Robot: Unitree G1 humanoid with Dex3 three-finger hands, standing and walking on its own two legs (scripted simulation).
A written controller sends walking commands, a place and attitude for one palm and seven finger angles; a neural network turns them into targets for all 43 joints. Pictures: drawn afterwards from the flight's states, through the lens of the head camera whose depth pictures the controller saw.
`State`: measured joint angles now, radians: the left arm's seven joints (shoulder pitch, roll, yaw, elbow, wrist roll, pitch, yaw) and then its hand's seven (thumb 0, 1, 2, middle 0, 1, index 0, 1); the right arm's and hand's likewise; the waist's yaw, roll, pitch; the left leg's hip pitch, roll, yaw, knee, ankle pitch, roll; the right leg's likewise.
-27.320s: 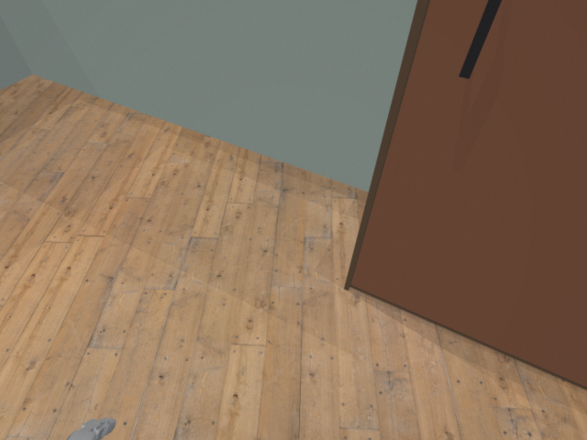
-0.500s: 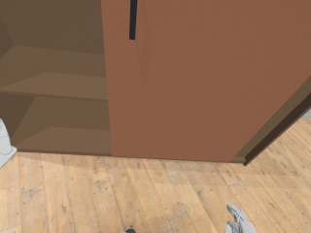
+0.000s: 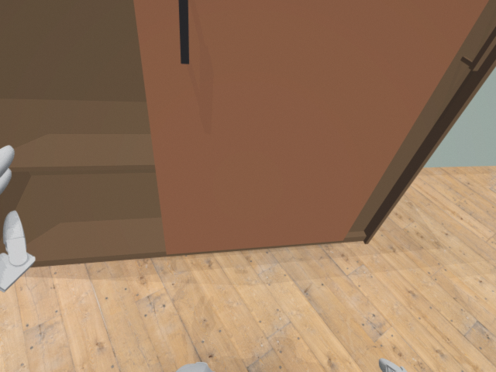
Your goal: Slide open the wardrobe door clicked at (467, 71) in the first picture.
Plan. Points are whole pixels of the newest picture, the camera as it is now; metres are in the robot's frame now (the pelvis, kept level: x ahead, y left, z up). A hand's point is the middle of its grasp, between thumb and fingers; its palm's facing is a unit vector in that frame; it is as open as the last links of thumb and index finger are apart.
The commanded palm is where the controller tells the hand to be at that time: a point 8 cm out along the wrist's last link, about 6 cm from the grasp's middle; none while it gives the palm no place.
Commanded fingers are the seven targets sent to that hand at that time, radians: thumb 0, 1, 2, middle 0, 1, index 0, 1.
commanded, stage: stop stepping back and stand still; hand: left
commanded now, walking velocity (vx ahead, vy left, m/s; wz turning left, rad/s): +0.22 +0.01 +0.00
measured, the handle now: (183, 12) +0.72 +0.21 +0.27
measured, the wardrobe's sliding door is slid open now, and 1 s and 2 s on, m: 0.69 0.69 0.69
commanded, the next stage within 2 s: let the arm hang, fingers relaxed in 0.86 s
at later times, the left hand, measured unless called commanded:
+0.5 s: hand out of the picture +0.21 +0.31 +0.16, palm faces +0.46 -0.75 -0.48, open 7.4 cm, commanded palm +0.15 +0.34 +0.18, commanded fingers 0.00 0.90 0.90 -0.20 -0.30 -0.20 -0.30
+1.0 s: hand (25, 234) +0.24 +0.31 +0.13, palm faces +0.34 -0.79 -0.50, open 7.4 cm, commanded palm none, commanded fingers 0.00 0.90 0.90 -0.20 -0.30 -0.20 -0.30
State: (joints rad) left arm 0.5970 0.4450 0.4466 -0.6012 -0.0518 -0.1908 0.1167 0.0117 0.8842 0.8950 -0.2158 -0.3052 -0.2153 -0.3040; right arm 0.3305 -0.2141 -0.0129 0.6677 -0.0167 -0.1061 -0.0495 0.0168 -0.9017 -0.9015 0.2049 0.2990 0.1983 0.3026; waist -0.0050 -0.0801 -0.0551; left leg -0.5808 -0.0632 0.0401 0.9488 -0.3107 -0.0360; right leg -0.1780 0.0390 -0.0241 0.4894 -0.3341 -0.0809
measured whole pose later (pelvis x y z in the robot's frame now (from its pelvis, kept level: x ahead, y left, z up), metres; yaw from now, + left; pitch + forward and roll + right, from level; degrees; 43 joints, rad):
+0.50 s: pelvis +0.02 +0.04 -0.01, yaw +1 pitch +1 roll -2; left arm 0.52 0.43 0.44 -0.46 -0.04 -0.18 0.14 0.01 0.88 0.89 -0.22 -0.31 -0.22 -0.30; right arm 0.23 -0.16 0.04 0.65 -0.02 -0.10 -0.04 0.02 -0.90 -0.90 0.21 0.30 0.20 0.30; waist 0.01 0.02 -0.02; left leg -0.33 0.05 0.02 0.69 -0.35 -0.01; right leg -0.26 0.04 -0.11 0.55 -0.31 -0.06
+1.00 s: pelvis +0.03 +0.05 +0.00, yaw +2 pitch +2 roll -1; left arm 0.49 0.44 0.34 -0.34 -0.02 -0.20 0.11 0.00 0.89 0.90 -0.21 -0.30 -0.21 -0.30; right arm 0.20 -0.24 0.00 0.63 0.01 -0.10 -0.03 0.01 -0.90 -0.90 0.20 0.30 0.20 0.30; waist -0.01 0.01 -0.01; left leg -0.28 0.01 0.03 0.57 -0.32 0.01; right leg -0.25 0.00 -0.10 0.54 -0.31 -0.02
